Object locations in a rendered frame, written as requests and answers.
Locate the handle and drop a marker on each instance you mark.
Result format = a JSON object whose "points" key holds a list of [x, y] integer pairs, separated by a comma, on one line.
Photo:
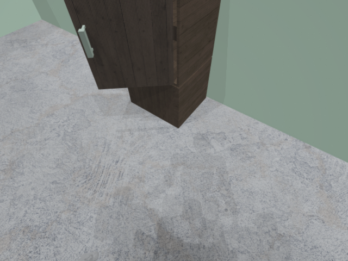
{"points": [[85, 42]]}

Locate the cupboard door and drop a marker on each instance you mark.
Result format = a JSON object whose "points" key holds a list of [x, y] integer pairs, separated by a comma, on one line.
{"points": [[132, 40]]}

